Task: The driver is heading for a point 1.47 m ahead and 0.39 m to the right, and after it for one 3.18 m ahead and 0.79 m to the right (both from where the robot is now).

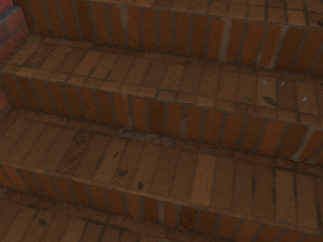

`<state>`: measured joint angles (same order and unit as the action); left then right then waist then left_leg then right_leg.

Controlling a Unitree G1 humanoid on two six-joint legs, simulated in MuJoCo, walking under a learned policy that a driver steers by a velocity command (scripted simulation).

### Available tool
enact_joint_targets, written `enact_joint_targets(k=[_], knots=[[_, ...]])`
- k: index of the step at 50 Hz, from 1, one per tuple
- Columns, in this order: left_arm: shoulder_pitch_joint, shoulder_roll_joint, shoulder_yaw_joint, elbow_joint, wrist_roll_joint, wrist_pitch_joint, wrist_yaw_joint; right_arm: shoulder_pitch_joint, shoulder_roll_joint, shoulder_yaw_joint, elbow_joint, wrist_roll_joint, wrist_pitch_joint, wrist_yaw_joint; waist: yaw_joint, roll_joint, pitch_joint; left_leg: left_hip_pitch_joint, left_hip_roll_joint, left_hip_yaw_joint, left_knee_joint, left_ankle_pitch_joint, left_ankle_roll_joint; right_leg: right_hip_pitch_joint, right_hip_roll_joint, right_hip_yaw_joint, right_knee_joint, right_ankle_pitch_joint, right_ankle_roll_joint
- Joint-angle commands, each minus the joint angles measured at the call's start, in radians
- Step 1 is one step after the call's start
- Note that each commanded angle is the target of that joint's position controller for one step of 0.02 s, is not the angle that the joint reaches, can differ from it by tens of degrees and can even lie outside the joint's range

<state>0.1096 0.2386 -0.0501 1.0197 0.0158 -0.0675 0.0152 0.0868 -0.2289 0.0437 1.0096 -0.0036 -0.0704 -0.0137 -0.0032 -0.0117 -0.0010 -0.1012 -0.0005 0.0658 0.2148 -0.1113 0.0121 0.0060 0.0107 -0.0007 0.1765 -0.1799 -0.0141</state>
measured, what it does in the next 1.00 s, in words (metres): stands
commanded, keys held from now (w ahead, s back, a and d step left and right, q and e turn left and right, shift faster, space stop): w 1.00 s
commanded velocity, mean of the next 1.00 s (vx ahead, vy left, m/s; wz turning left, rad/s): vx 0.50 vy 0.00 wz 0.00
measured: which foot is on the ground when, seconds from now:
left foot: down 0.00-1.00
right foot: down 0.00-1.00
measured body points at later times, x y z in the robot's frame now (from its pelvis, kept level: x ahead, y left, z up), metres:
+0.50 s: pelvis +0.00 +0.00 +0.00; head +0.00 +0.00 +0.45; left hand +0.12 +0.25 -0.13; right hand +0.13 -0.25 -0.12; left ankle +0.00 +0.11 -0.75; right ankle -0.05 -0.11 -0.75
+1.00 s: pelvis +0.00 -0.01 +0.00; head +0.00 -0.01 +0.45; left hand +0.12 +0.25 -0.13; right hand +0.13 -0.26 -0.12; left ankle +0.00 +0.11 -0.75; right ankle -0.05 -0.11 -0.75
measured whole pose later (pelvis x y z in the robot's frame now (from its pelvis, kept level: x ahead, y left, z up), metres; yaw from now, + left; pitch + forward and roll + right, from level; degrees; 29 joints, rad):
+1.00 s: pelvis +0.00 -0.01 +0.00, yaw +0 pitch +0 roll +0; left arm 0.10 0.27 -0.07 1.02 0.02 -0.06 0.00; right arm 0.07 -0.27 0.07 1.00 -0.01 -0.07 -0.01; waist 0.00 -0.01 0.00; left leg -0.10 0.01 0.06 0.21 -0.11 0.00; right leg 0.01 0.02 0.01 0.16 -0.17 -0.02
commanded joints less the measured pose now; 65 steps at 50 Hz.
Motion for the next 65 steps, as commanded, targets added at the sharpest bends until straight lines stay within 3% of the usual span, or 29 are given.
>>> enact_joint_targets(k=[1, 27, 65], knots=[[-0.03, 0.109, 0.017, -0.048, 0.001, -0.009, -0.001, -0.045, -0.109, -0.015, -0.053, 0.0, -0.012, 0.0, 0.001, 0.013, -0.058, 0.036, 0.148, -0.111, -0.011, 0.221, 0.008, -0.004, -0.149, 0.091, -0.006, 0.268, -0.01], [-0.045, 0.144, 0.007, -0.052, -0.003, -0.009, -0.003, -0.062, -0.144, -0.005, -0.052, 0.001, -0.012, 0.002, -0.001, 0.0, -0.066, 0.045, 0.147, -0.114, -0.012, 0.186, 0.004, -0.008, -0.146, 0.094, -0.009, 0.242, -0.005], [-0.053, 0.153, 0.005, -0.049, -0.001, -0.005, -0.008, -0.065, -0.157, 0.002, -0.073, -0.002, -0.01, 0.005, 0.0, 0.009, -0.061, 0.036, 0.152, -0.11, -0.013, 0.187, -0.007, -0.004, -0.147, 0.104, -0.016, 0.262, -0.007]])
